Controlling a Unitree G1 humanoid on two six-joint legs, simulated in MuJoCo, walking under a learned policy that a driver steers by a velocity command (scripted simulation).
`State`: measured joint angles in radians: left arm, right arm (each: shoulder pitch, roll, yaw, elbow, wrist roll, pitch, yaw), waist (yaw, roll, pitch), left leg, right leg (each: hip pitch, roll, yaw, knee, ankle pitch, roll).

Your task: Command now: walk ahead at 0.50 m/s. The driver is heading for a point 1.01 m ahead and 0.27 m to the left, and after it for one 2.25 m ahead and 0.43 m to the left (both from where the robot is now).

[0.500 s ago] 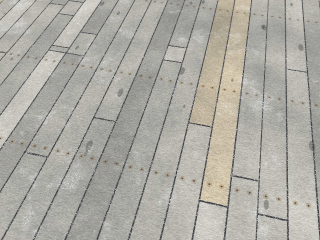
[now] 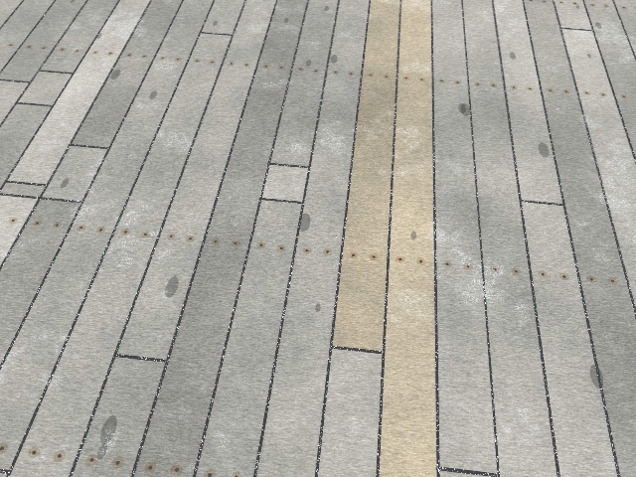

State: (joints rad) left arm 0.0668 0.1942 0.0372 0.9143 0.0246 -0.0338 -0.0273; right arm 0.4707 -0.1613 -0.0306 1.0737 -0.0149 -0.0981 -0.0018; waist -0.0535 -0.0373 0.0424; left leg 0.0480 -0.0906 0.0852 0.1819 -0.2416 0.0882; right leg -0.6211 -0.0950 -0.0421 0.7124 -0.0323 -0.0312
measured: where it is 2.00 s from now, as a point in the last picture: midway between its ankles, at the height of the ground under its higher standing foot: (214, 294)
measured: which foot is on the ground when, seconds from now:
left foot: down 0.00-0.14, up 0.16-0.70, down 0.72-1.00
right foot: up 0.00-0.12, down 0.14-0.70, up 0.72-1.00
